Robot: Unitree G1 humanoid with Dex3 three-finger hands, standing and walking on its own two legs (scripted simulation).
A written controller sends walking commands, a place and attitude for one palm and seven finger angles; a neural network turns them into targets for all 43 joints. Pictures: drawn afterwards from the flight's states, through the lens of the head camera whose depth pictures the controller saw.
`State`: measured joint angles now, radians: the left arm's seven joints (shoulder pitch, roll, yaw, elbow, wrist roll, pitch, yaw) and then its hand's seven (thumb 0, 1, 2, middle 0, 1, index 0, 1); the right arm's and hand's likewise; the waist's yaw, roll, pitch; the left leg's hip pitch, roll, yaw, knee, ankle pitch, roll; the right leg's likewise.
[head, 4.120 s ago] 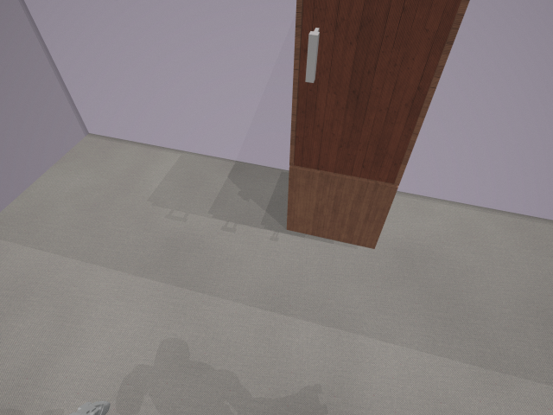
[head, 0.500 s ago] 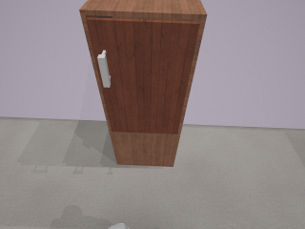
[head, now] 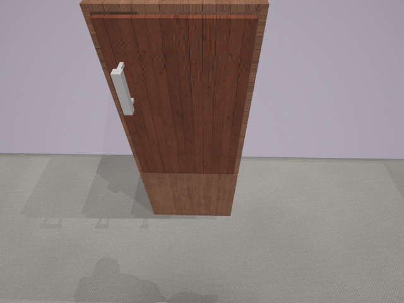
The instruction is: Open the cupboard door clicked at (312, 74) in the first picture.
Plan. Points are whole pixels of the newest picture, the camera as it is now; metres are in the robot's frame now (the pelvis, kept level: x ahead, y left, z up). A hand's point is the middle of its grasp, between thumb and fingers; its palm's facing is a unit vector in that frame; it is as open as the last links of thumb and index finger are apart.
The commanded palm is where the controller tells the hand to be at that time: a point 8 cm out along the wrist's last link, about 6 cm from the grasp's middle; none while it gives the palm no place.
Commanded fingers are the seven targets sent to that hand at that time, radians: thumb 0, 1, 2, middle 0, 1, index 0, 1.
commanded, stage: come to a stop and stand still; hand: left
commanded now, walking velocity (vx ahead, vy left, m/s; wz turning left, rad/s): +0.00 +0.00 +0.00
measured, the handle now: (125, 88) +0.59 +0.25 +0.09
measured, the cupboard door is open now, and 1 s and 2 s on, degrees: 0 0 0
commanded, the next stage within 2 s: look again from close up in 0.56 s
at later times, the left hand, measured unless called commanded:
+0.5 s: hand out of the picture +0.00 +0.14 -0.16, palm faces +0.08 -0.98 -0.20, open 7.3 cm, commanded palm none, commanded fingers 0.00 0.90 0.90 -0.20 -0.30 -0.20 -0.30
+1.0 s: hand out of the picture -0.05 +0.16 -0.17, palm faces +0.08 -0.98 -0.17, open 7.4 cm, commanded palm none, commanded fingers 0.00 0.90 0.90 -0.20 -0.30 -0.20 -0.30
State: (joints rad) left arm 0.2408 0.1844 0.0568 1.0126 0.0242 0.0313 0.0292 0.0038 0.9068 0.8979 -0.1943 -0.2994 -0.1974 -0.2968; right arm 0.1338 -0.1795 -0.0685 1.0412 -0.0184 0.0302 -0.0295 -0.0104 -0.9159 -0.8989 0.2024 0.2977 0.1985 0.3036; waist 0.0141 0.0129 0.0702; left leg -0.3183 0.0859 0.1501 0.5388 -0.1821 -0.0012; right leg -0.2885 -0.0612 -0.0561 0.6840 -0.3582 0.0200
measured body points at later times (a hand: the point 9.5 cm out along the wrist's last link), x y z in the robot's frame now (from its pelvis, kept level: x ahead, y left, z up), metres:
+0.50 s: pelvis -0.02 -0.04 +0.01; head -0.02 -0.04 +0.46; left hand -0.01 +0.19 -0.15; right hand -0.03 -0.25 -0.15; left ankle -0.05 +0.10 -0.73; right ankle +0.01 -0.13 -0.73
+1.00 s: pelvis -0.04 +0.00 +0.01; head -0.05 +0.00 +0.46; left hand -0.05 +0.21 -0.15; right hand -0.03 -0.22 -0.15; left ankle -0.05 +0.10 -0.73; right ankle +0.01 -0.13 -0.73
